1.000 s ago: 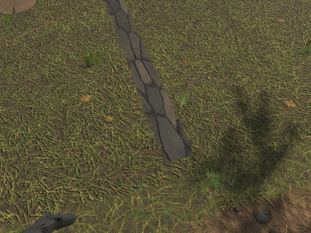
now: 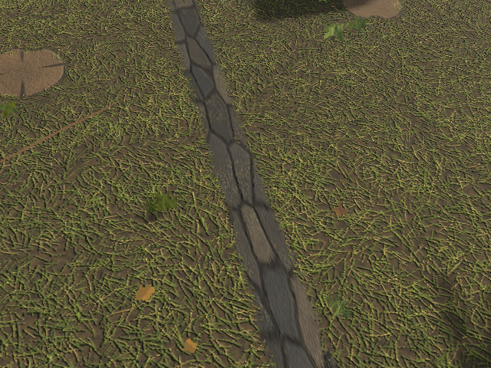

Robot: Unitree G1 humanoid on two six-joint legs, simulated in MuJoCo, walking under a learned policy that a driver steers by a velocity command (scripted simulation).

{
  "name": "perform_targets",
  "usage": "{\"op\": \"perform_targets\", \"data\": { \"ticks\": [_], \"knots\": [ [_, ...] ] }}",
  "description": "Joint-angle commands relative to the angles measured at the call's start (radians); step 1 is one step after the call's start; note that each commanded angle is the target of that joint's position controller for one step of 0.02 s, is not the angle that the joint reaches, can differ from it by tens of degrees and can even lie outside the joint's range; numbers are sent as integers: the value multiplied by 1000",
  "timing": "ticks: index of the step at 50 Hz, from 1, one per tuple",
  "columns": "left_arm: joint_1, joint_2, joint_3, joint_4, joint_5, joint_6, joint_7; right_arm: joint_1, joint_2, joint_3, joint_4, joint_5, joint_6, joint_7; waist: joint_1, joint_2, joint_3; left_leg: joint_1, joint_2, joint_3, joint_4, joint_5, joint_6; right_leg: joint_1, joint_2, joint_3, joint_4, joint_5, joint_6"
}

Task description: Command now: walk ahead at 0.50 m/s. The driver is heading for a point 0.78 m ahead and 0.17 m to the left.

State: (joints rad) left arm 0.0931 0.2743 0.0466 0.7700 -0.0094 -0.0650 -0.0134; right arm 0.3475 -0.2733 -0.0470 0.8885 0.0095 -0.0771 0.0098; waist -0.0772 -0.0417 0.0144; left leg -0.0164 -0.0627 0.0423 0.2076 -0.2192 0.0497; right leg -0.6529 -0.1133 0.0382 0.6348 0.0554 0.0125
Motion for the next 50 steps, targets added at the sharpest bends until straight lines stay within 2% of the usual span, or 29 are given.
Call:
{"op": "perform_targets", "data": {
  "ticks": [1,3,5,6,7,8,9,10,11,12,13,15,17,21,24,29,32,33,34,35,36,37,38,39,40,41,43,45,50],
  "knots": [
    [-127,57,6,-94,-7,-21,-16,31,-179,-42,-22,8,2,-9,-7,97,59,-14,289,-125,-54,233,147,17,27,-19,-80,15,-14],
    [-137,73,9,-106,-7,-25,-26,32,-187,-48,-10,13,13,-13,7,107,59,51,320,-137,-11,283,133,22,35,-15,-114,-54,-39],
    [-73,101,21,-92,-5,-29,-29,12,-201,-53,-7,14,22,-18,52,126,19,83,323,-131,71,452,112,130,65,-41,-138,-124,-68],
    [33,127,37,-59,-1,-30,-26,-8,-198,-52,-10,15,28,-20,114,122,-44,68,288,-97,196,603,91,283,97,-74,-165,-121,-92],
    [198,180,62,-10,3,-29,-16,-3,-163,-38,-18,5,31,-22,179,92,-163,-32,232,-56,404,586,59,539,70,-49,-141,-95,-128],
    [331,283,85,10,22,-25,-8,83,-73,-7,-50,-12,18,-18,176,-96,-332,-382,114,-2,786,239,-5,941,-181,315,-130,-138,-257],
    [362,252,78,27,2,-18,-12,108,-43,5,-35,-5,-4,-12,175,-249,-413,-619,0,-88,1009,-347,-33,1067,-286,673,-295,-316,-352],
    [309,187,55,17,-5,-18,-12,30,-147,-21,-50,20,-23,-3,188,-150,-287,-729,67,-159,1097,-335,-17,978,-256,602,-331,-427,-305],
    [240,157,45,3,1,-18,-9,-53,-159,-24,-75,35,-33,0,171,-96,-172,-752,118,-131,1080,-248,-2,843,-219,468,-349,-406,-269],
    [177,134,37,-2,8,-19,-10,-93,-148,-24,-81,25,-33,-4,142,-33,-90,-723,159,-108,1017,-166,-5,702,-179,369,-385,-327,-252],
    [136,102,28,-7,16,-24,-12,-95,-144,-31,-77,11,-24,-8,110,-36,-53,-670,191,-114,954,-109,-9,607,-144,300,-415,-249,-237],
    [112,94,27,-2,19,-34,-14,-48,-103,-27,-58,9,0,-9,70,-52,-45,-586,208,-115,909,-58,-23,517,-122,220,-469,-168,-240],
    [120,114,34,18,20,-46,-9,-61,-84,-24,-60,11,19,-12,62,-36,-18,-610,214,-118,859,3,-40,487,-122,141,-509,-106,-245],
    [153,132,39,54,25,-47,8,-155,-76,-27,-87,10,20,-7,88,-13,17,-670,189,-143,663,222,-51,521,-100,-2,-536,-30,-212],
    [170,142,39,72,20,-45,17,-245,-56,-18,-117,9,14,7,123,-7,43,-630,166,-91,509,341,-44,533,-88,-91,-553,-21,-184],
    [243,157,47,121,6,-15,23,-364,-42,-9,-189,10,14,36,164,12,82,-703,146,-49,392,268,-9,737,-150,-146,-487,89,-170],
    [216,190,58,115,-1,11,35,-340,-72,-23,-218,10,16,55,121,-28,39,-618,89,26,382,112,36,809,-168,-186,-340,471,-140],
    [206,203,62,110,-2,20,42,-280,-95,-36,-212,9,20,56,84,-49,-8,-527,52,56,392,62,56,811,-164,-201,-236,641,-127],
    [189,206,62,102,-1,30,49,-150,-133,-60,-184,11,22,52,9,-44,-79,-354,11,73,357,76,85,768,-139,-226,-60,714,-104],
    [186,197,55,87,3,29,55,20,-201,-95,-145,13,27,37,-71,7,-169,-62,35,-21,316,114,132,584,-99,-234,192,557,-66],
    [272,73,14,40,33,2,37,91,-315,-123,-135,18,31,20,-15,246,-282,347,297,-510,297,22,306,121,63,-218,582,-158,2],
    [236,78,5,34,19,-44,18,97,-270,-102,-155,16,23,20,-24,222,-401,463,409,-878,126,-65,388,-66,171,1,742,-643,2],
    [123,144,25,3,-23,-73,3,72,-208,-82,-155,5,17,19,-54,165,-290,394,373,-735,99,-48,324,-160,104,66,763,-576,-24],
    [80,140,21,-13,-30,-87,2,12,-179,-75,-163,6,12,17,-24,103,-183,246,332,-597,92,13,285,-156,59,51,688,-486,-40],
    [72,136,26,-6,-8,-89,9,-56,-152,-66,-178,6,12,17,20,43,-107,89,291,-497,75,103,257,-103,24,42,590,-431,-34],
    [85,146,35,-2,8,-78,14,-104,-124,-56,-196,-2,11,14,59,58,-71,-26,260,-433,51,187,245,-26,-1,42,525,-392,-24],
    [115,127,37,-3,19,-52,16,-132,-127,-55,-214,-4,11,7,96,84,-55,-144,229,-386,13,263,251,49,-5,32,451,-361,8],
    [84,104,32,-20,26,-37,20,-113,-157,-63,-212,0,8,-6,96,88,-35,-212,205,-328,-3,316,248,55,8,12,343,-287,42],
    [-103,65,14,-79,15,-44,10,-36,-179,-72,-193,10,20,-26,20,119,-9,-270,140,-276,17,182,174,149,83,-1,-31,30,62]
  ]
}}
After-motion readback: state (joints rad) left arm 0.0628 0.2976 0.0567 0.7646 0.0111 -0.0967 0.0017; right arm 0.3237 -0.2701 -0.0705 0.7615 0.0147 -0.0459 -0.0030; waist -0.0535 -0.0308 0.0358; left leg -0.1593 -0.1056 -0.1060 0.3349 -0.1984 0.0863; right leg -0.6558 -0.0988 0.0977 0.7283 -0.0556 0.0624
